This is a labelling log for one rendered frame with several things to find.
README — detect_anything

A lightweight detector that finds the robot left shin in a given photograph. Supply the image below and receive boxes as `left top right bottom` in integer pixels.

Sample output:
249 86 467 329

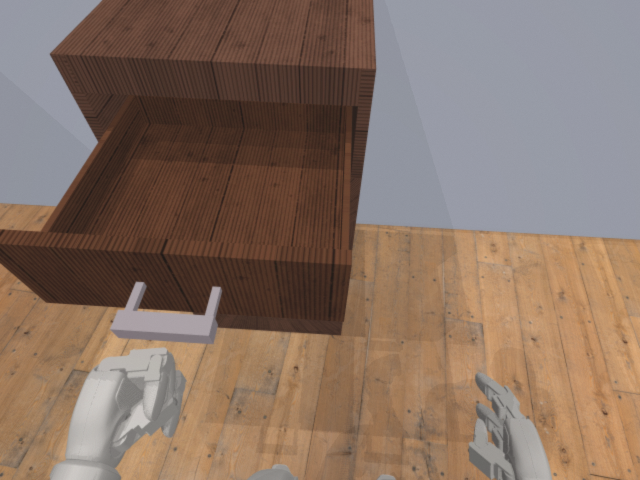
271 464 291 473

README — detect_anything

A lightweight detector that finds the right robot hand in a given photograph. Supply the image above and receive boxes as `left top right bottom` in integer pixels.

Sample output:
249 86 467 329
469 372 552 480

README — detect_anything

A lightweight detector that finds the cabinet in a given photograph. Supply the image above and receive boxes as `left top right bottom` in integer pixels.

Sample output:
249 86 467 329
50 0 376 335

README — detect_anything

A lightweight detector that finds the drawer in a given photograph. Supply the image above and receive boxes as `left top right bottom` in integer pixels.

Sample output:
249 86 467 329
0 95 352 322

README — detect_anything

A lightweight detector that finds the left robot hand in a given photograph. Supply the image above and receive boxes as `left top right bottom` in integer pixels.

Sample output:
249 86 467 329
65 347 187 469

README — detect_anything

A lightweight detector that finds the handle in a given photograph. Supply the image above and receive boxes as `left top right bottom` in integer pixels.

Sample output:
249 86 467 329
110 282 222 344

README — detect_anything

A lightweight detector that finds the left robot forearm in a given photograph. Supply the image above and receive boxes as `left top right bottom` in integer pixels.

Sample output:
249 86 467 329
49 460 121 480

